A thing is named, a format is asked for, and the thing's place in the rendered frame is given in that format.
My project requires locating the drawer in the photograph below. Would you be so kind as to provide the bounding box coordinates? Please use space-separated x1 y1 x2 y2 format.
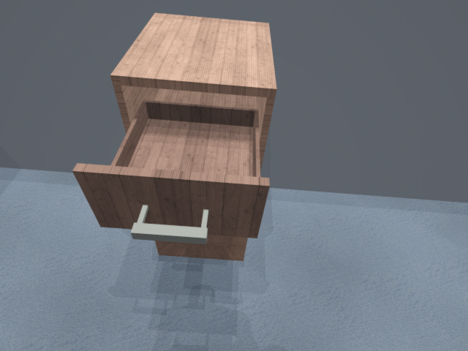
72 100 270 238

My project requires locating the handle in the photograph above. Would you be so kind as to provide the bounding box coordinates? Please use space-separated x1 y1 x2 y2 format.
131 205 208 244

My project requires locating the cabinet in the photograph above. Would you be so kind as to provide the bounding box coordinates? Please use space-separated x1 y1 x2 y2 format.
110 13 276 261

